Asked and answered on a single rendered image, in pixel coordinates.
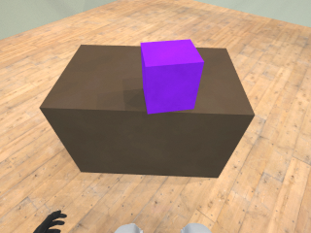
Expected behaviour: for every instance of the right robot thigh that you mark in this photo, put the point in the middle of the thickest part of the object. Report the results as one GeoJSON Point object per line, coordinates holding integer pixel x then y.
{"type": "Point", "coordinates": [195, 228]}

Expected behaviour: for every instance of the left robot hand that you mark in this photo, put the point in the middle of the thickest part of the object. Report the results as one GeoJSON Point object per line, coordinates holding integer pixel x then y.
{"type": "Point", "coordinates": [50, 222]}

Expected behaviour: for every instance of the carton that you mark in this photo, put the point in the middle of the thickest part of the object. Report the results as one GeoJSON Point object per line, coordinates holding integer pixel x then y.
{"type": "Point", "coordinates": [171, 73]}

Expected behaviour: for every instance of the pedestal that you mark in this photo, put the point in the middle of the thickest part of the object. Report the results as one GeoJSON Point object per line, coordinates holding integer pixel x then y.
{"type": "Point", "coordinates": [97, 109]}

